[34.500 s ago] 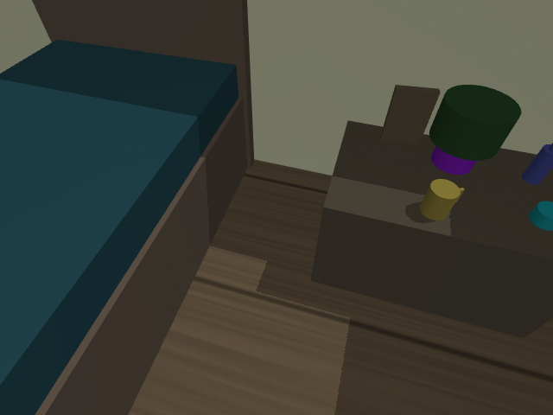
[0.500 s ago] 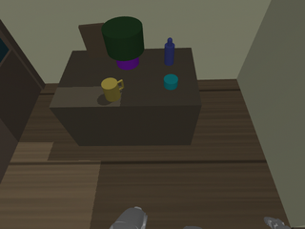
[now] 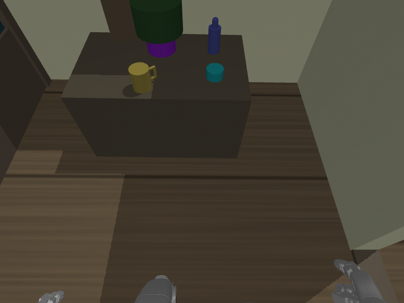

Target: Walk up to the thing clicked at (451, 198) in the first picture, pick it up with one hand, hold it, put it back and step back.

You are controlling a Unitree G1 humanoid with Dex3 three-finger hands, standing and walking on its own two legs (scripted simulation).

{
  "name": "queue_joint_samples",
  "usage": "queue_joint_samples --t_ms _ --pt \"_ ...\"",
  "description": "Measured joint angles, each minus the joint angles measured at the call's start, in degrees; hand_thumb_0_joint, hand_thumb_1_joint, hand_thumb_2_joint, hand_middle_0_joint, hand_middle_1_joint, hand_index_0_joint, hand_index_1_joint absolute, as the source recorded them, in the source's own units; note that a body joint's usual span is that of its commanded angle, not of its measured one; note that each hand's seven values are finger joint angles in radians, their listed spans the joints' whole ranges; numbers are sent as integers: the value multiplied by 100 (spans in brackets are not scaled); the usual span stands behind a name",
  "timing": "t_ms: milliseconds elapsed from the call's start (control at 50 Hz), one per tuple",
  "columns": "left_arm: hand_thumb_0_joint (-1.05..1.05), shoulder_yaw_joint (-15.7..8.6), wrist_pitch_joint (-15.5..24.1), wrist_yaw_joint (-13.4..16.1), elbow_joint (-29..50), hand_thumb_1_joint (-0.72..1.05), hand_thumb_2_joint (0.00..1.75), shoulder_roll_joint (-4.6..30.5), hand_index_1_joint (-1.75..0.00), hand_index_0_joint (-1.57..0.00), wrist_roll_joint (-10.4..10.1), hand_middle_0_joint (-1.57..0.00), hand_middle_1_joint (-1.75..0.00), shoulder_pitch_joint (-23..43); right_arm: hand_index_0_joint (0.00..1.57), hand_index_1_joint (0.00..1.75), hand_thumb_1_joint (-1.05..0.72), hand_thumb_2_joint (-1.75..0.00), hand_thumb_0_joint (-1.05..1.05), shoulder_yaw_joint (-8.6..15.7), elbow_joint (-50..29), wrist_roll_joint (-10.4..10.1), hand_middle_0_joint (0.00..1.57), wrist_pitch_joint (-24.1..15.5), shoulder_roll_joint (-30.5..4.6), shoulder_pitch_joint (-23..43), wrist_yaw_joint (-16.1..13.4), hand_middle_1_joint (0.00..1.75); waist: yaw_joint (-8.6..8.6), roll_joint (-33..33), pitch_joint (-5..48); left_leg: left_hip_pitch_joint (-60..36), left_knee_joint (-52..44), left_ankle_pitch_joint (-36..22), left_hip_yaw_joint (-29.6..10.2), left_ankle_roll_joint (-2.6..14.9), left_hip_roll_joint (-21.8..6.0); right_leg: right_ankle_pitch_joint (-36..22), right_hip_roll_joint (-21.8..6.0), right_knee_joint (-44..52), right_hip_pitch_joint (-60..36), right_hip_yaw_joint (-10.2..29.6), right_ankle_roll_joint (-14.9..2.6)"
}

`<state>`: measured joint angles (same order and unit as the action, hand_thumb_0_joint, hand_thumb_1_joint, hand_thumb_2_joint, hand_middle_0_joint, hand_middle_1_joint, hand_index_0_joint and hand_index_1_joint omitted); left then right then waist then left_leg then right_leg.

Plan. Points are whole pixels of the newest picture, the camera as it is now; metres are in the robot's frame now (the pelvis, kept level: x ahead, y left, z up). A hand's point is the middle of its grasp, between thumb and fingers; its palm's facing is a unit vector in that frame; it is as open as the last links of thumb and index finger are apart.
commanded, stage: step back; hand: left
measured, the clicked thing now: (144, 76) +0.96 +0.27 -0.24
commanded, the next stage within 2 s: stand in 1.22 s
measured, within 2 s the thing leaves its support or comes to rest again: neither
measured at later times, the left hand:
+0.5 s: hand out of the picture -0.08 +0.27 -0.13, palm faces +0.11 -0.92 -0.38, open 7.4 cm
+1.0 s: hand out of the picture -0.04 +0.27 -0.14, palm faces +0.10 -0.93 -0.35, open 7.4 cm
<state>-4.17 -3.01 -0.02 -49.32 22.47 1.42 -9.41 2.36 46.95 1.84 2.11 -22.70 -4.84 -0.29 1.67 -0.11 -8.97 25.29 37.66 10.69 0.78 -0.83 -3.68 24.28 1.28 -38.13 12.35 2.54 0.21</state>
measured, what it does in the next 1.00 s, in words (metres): steps on the spot: left foot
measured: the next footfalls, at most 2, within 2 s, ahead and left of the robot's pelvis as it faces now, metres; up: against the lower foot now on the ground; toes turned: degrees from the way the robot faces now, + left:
left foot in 0.32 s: -0.06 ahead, +0.12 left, +0.00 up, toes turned +6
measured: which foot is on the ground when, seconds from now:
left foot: down 0.00-0.02, up 0.04-0.30, down 0.32-1.00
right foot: down 0.00-1.00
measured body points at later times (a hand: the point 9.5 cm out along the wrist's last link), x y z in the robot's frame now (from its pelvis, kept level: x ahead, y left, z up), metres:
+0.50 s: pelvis -0.11 -0.01 +0.01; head -0.11 -0.01 +0.46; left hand -0.09 +0.32 -0.11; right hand -0.02 -0.30 -0.11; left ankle -0.12 +0.11 -0.72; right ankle -0.08 -0.13 -0.71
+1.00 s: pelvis -0.09 +0.00 +0.02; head -0.07 +0.02 +0.47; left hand -0.05 +0.32 -0.11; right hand +0.02 -0.29 -0.11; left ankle -0.10 +0.12 -0.72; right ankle -0.07 -0.13 -0.72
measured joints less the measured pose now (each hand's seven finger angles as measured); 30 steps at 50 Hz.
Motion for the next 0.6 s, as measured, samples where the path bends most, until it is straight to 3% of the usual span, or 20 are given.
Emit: queue_joint_samples --t_ms 20,40,80,120,160,220,300,340,400,440,520,560,600 --pt "0 6 23 9 -89 90 90 -89 -30 -20 33 -21 -30 9 21 30 -90 -90 1 23 23 -26 21 33 -78 76 0 30 -33 -218 -63 81 99 -28 -123 -10 -125 -89 140 111 -38 -106 -42" --pt "0 27 22 -14 -130 90 90 -148 -30 -20 56 -21 -30 -22 20 30 -90 -90 1 51 60 -56 21 69 -106 96 -21 30 -75 -331 -68 173 225 277 -325 25 -66 -147 190 76 12 -192 -78" --pt "0 64 19 -52 -127 90 90 -159 -30 -20 94 -21 -30 -165 20 30 -90 -90 1 77 147 -87 21 139 -51 25 -70 30 32 -181 40 395 1044 1338 -602 19 393 -225 43 -58 221 -107 -140" --pt "0 91 17 -25 -139 90 90 -181 -30 -20 109 -21 -30 -272 20 30 -90 -90 1 68 200 -120 20 157 -47 -92 -80 30 88 -75 114 528 1978 1642 -795 25 800 -391 -108 25 317 -48 -149" --pt "0 82 30 8 -147 90 90 -195 -30 -20 136 -21 -30 -304 20 30 -90 -90 1 62 238 -129 20 116 -67 -226 -76 30 76 -59 154 470 2453 1637 -810 8 961 -544 -199 115 400 -79 -146" --pt "1 56 94 26 -89 90 90 -159 -30 -20 176 -21 -30 -273 20 30 -90 -90 1 61 351 -82 20 75 -82 -453 -48 30 45 -101 199 26 2161 1715 -660 -35 847 -673 -258 125 536 -233 -142" --pt "1 15 169 10 -6 90 90 -50 -30 -20 161 -21 -30 -162 20 30 -90 -90 1 79 640 -17 20 44 -22 -684 20 30 13 -86 269 -890 512 1853 -336 17 559 -702 -379 -60 741 -496 -115" --pt "0 9 155 4 -55 90 90 43 -30 -20 132 -21 -30 -86 20 30 -90 -90 1 108 831 7 20 -33 107 -695 34 30 35 141 202 -1264 -292 968 -194 96 669 -682 -564 -236 798 -444 -55" --pt "0 36 108 -26 -311 90 90 40 -30 -20 55 -21 -30 -177 20 30 -90 -90 1 54 973 48 20 -100 234 -764 104 30 -21 188 393 -1269 -392 793 -159 243 647 84 -394 -506 855 -223 -53" --pt "0 39 105 -83 -446 90 90 65 -30 -20 13 -21 -30 -248 20 30 -90 -90 1 5 1012 74 21 -165 311 -774 115 30 -62 197 487 -1312 -527 688 -157 240 575 140 -288 -661 827 -148 -82" --pt "0 22 205 -142 -678 90 90 61 -30 -20 -1 -21 -30 -354 21 30 -90 -90 1 -29 1015 85 21 -227 369 -695 159 30 -77 196 589 -1302 -564 616 -93 126 456 -94 -260 107 372 -210 -89" --pt "1 17 257 -120 -815 90 90 -42 -30 -20 34 -21 -30 -331 21 30 -90 -90 1 -16 1010 58 21 -183 326 -617 165 30 -92 4 544 -1281 -404 695 -158 70 287 -837 -104 538 155 -303 -94" --pt "1 37 332 -110 -873 90 90 -122 -30 -20 81 -21 -30 -351 20 30 -90 -90 1 1 1027 23 21 -134 308 -605 155 30 -76 -98 611 -1155 -125 1224 -329 90 283 -971 -27 644 126 -374 -134"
